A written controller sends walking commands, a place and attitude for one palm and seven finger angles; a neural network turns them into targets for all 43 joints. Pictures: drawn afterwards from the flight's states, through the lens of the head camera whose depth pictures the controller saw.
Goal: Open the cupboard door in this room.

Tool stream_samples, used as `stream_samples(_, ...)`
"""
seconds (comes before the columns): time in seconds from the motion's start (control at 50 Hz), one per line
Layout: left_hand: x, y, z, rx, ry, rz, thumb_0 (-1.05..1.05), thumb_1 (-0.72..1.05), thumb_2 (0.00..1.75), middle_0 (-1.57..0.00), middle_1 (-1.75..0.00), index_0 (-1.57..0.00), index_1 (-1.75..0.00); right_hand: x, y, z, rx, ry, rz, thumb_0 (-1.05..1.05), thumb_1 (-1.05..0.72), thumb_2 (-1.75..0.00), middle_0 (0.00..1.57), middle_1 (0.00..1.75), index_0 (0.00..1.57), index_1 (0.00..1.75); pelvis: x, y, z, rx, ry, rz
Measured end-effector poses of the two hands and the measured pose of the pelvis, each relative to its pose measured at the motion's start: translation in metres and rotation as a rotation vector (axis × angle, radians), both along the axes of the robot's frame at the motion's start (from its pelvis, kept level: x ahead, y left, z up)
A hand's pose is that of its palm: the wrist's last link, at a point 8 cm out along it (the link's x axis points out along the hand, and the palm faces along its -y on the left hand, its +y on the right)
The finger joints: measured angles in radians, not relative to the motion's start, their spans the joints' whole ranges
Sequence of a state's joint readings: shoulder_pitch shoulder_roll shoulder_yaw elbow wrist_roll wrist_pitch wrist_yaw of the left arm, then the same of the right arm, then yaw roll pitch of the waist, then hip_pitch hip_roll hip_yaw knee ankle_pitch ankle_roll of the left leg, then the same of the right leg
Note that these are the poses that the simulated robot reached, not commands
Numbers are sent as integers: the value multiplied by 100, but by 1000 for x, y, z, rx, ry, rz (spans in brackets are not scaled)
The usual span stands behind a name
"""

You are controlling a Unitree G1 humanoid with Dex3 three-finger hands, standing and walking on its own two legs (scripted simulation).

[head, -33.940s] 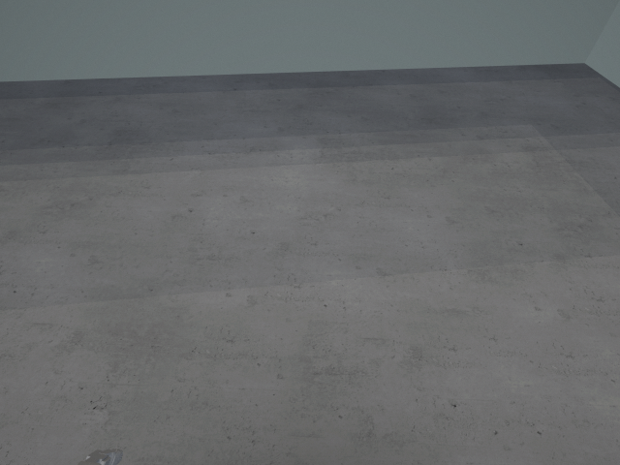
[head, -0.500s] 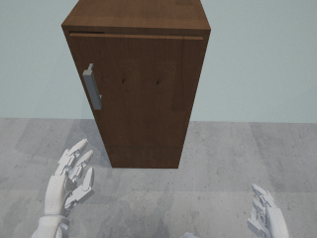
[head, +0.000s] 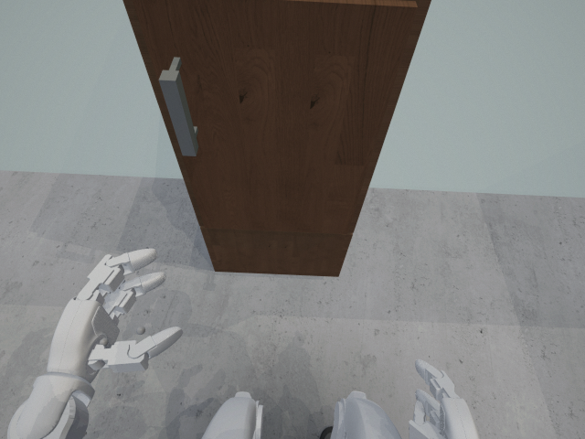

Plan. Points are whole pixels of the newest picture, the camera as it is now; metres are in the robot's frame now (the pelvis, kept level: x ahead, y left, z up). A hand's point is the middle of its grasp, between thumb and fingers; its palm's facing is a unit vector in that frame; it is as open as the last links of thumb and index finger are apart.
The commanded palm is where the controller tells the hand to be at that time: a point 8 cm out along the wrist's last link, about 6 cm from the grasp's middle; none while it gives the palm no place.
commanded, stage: raise the hand with hooked fingers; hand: left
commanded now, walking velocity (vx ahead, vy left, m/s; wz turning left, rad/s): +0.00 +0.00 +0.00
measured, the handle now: (183, 109) +0.61 +0.22 +0.06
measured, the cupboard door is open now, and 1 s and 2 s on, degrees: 0 0 0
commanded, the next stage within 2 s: move the hooked fingers beside the handle in 1.30 s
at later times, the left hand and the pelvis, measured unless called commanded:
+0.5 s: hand (99, 286) +0.28 +0.25 +0.06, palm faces +0.04 -1.00 -0.07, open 13.5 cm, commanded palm +0.26 +0.31 +0.07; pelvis +0.02 +0.01 +0.02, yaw +0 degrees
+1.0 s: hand (86, 249) +0.32 +0.27 +0.08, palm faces +0.01 -1.00 -0.04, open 13.9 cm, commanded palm +0.29 +0.32 +0.08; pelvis +0.02 +0.01 +0.03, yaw -1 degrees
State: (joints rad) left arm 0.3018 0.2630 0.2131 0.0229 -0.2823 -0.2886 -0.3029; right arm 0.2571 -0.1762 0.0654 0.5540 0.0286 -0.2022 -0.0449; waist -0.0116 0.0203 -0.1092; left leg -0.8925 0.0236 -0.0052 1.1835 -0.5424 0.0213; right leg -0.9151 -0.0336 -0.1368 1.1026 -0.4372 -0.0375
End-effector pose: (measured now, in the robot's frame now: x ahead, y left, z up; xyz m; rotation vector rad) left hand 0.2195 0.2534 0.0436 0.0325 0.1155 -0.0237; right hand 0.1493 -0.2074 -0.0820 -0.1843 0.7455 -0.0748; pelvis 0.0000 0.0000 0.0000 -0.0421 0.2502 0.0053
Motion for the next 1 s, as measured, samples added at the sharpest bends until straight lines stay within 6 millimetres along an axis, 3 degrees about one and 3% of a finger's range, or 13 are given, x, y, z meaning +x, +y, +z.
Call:
stream_samples(0.12,4,16,12,34,-43,53,0,3,53,-26,-86,-27,-87,-18,-25,14,-78,21,-46,2,-90,-90,21,30,20,30,5,7,8,6,-1,-6)
stream_samples(0.26,14,28,10,33,-53,41,0,-13,46,-27,-96,-28,-97,-1,-42,31,-152,-22,-42,2,-90,-90,20,30,20,30,10,11,11,4,-3,-3)
stream_samples(0.42,29,41,22,38,-72,51,0,-32,38,-29,-108,-29,-109,31,-28,44,-130,-86,1,2,-90,-90,20,30,20,30,17,12,18,-1,-13,1)
stream_samples(0.56,43,58,28,34,-64,62,-1,-44,32,-30,-116,-30,-117,41,-12,41,-87,-73,36,1,-90,-90,20,30,20,30,22,11,22,-2,-14,3)
stream_samples(0.68,56,69,36,31,-70,62,-1,-48,31,-30,-118,-30,-119,35,-12,37,-82,-34,35,1,-90,-90,20,30,20,30,25,10,25,-3,-15,3)
stream_samples(0.84,74,83,42,19,-71,64,-1,-49,30,-30,-119,-30,-120,16,-28,35,-111,28,1,1,-90,-90,20,30,20,30,25,8,28,1,-18,-4)
stream_samples(1.0,79,75,39,9,-64,35,-1,-49,30,-30,-119,-30,-120,1,-42,41,-134,54,-34,1,-90,-90,20,30,20,30,25,8,31,6,-18,-14)
